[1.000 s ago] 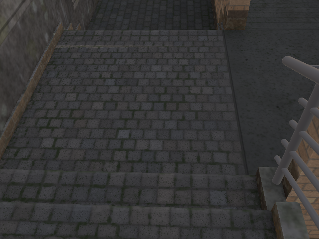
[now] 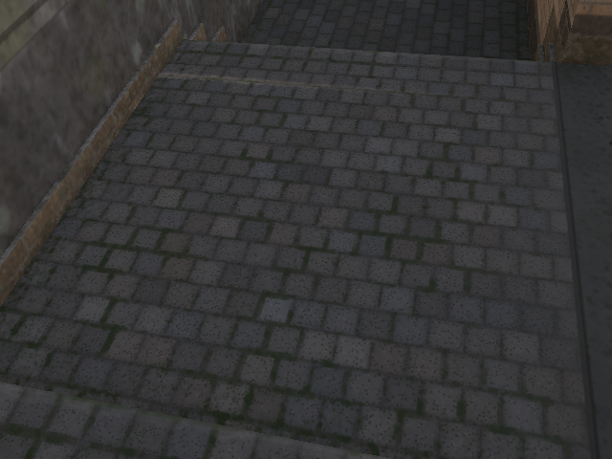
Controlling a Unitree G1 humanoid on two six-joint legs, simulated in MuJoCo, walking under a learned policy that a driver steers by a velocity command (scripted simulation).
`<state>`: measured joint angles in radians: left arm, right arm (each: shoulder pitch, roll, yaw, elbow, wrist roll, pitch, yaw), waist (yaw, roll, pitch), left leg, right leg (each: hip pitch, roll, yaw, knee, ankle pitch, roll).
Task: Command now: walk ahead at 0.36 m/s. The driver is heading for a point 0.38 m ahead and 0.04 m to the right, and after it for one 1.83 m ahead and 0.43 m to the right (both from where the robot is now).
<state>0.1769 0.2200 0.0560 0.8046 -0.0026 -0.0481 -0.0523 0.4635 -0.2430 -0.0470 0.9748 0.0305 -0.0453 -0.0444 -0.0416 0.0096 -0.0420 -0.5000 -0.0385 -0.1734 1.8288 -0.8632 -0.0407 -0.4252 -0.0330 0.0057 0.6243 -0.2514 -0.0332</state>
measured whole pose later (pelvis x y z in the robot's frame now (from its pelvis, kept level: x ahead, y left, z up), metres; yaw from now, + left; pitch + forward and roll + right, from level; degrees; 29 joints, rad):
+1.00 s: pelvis +0.13 +0.00 +0.01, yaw -3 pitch -1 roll +1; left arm 0.38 0.11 0.04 1.09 0.01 0.02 0.04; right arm 0.17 -0.18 -0.04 1.02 0.03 0.05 -0.05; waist 0.00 -0.01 0.02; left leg -0.22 -0.02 -0.03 0.37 -0.14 -0.01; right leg -0.03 0.02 0.02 0.37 -0.33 -0.03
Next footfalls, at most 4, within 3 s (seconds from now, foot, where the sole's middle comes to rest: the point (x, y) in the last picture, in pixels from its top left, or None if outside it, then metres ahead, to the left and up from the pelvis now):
0.32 left None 0.22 0.12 -0.76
1.98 right None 0.48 -0.03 -0.93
2.52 left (241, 386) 0.87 0.26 -1.09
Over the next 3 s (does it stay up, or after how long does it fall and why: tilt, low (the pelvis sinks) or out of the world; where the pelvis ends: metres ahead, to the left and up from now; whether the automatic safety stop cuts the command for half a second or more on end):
stays up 0.98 0.13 -0.34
